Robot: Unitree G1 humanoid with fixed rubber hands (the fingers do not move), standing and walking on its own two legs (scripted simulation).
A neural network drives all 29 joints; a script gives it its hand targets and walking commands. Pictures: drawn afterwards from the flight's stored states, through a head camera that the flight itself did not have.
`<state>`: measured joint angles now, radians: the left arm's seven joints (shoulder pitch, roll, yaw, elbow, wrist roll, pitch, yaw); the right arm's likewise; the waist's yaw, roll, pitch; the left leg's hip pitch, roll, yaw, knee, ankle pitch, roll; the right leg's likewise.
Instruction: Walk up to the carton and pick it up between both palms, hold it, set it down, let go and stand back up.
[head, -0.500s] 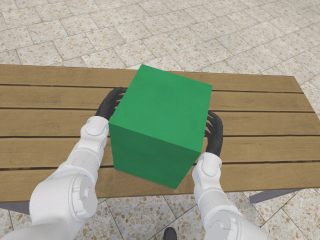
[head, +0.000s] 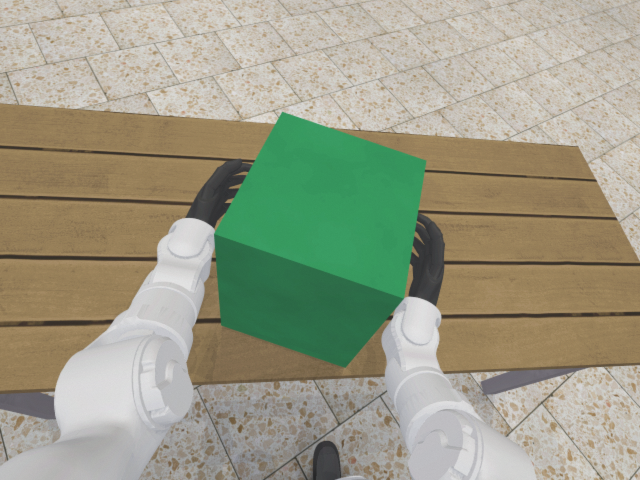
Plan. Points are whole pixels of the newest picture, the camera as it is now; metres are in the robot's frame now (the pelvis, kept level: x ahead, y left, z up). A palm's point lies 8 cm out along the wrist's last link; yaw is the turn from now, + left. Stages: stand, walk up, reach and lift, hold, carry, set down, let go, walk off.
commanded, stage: set down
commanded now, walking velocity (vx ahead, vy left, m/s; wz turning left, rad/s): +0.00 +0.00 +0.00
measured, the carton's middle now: (316, 249) +0.43 -0.06 -0.04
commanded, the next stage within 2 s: none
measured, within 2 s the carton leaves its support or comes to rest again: rests again in 0.56 s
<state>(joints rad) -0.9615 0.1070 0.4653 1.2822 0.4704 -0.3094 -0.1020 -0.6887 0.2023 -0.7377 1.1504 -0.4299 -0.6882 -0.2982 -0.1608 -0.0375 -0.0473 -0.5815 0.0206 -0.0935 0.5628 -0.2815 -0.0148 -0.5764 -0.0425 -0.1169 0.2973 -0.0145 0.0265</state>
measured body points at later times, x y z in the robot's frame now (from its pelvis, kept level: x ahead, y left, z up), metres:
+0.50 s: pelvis +0.00 +0.01 -0.01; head +0.13 +0.05 +0.42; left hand +0.48 +0.08 +0.00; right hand +0.36 -0.19 +0.00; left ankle -0.02 +0.12 -0.73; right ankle +0.06 -0.15 -0.73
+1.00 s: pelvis +0.00 +0.01 -0.04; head +0.13 +0.04 +0.39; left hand +0.49 +0.08 -0.04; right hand +0.37 -0.20 -0.04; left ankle -0.02 +0.12 -0.73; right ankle +0.06 -0.15 -0.73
